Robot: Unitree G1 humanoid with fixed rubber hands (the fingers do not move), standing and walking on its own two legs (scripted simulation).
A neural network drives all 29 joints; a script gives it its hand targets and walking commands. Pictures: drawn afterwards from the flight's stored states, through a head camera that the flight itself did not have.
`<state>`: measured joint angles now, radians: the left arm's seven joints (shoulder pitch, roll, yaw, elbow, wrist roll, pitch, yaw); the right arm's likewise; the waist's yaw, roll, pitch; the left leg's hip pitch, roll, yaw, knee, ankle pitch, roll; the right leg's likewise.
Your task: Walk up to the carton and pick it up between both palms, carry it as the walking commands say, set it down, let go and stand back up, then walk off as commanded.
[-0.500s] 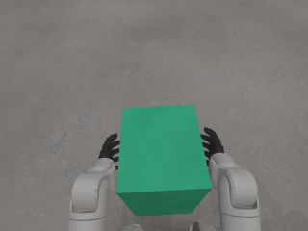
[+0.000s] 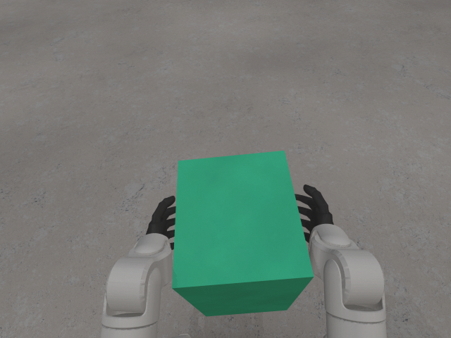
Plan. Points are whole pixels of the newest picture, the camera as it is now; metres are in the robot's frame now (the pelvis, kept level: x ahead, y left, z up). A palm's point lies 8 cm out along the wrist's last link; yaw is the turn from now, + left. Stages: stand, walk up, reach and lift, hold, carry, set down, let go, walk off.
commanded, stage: carry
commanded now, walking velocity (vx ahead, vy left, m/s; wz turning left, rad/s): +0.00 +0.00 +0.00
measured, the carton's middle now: (239, 245) +0.28 -0.02 +0.02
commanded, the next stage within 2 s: none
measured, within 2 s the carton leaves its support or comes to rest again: neither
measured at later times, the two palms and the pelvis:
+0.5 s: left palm (106, 275) +0.21 +0.18 +0.08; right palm (277, 254) +0.23 -0.07 +0.08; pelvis -0.04 +0.04 +0.00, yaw +3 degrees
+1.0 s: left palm (137, 274) +0.22 +0.15 +0.04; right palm (292, 255) +0.24 -0.10 +0.04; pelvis -0.04 +0.01 +0.00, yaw +2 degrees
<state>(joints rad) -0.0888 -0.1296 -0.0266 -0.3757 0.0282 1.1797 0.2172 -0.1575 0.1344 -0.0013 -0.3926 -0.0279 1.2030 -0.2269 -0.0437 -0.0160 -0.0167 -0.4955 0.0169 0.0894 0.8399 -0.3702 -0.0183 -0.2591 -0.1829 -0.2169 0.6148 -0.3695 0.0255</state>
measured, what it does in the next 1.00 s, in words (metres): steps on the spot: left foot, then right foot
